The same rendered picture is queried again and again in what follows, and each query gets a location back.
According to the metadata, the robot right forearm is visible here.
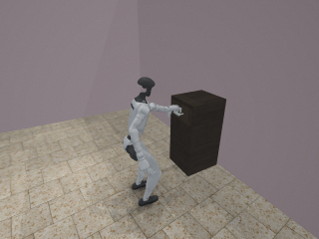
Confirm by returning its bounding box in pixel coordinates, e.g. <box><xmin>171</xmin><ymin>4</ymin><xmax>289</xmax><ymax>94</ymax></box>
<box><xmin>131</xmin><ymin>129</ymin><xmax>145</xmax><ymax>160</ymax></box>

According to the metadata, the drawer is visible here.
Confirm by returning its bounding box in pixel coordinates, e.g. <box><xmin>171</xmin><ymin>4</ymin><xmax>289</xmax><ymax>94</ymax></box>
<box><xmin>171</xmin><ymin>100</ymin><xmax>192</xmax><ymax>125</ymax></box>

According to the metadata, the cabinet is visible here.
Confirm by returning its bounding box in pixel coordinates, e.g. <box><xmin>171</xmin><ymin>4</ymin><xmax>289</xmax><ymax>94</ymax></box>
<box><xmin>169</xmin><ymin>90</ymin><xmax>226</xmax><ymax>176</ymax></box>

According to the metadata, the right robot upper arm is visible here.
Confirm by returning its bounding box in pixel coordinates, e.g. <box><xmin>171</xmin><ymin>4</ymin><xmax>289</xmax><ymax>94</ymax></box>
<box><xmin>129</xmin><ymin>104</ymin><xmax>150</xmax><ymax>135</ymax></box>

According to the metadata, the right robot thigh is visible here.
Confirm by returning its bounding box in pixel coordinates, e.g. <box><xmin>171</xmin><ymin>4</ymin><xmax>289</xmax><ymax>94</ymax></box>
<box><xmin>128</xmin><ymin>146</ymin><xmax>160</xmax><ymax>173</ymax></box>

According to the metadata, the right robot hand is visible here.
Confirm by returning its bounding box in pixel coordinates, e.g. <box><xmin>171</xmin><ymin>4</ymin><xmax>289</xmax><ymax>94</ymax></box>
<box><xmin>138</xmin><ymin>159</ymin><xmax>152</xmax><ymax>179</ymax></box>

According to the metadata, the robot left forearm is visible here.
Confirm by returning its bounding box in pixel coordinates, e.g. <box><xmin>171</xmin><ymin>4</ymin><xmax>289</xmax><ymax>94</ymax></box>
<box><xmin>155</xmin><ymin>104</ymin><xmax>171</xmax><ymax>113</ymax></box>

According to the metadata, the left robot shin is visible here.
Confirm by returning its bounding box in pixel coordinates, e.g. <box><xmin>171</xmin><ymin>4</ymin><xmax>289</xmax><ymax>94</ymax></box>
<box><xmin>136</xmin><ymin>169</ymin><xmax>148</xmax><ymax>185</ymax></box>

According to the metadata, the handle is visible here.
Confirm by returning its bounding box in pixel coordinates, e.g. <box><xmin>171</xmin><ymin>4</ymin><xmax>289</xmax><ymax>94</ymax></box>
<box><xmin>173</xmin><ymin>111</ymin><xmax>183</xmax><ymax>116</ymax></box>

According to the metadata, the left robot hand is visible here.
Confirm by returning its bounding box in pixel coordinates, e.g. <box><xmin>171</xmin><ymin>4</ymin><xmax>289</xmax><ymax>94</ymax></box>
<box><xmin>167</xmin><ymin>105</ymin><xmax>181</xmax><ymax>119</ymax></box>

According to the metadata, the left robot upper arm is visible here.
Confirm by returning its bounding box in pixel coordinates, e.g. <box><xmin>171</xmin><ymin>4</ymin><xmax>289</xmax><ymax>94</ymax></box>
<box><xmin>147</xmin><ymin>101</ymin><xmax>157</xmax><ymax>112</ymax></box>

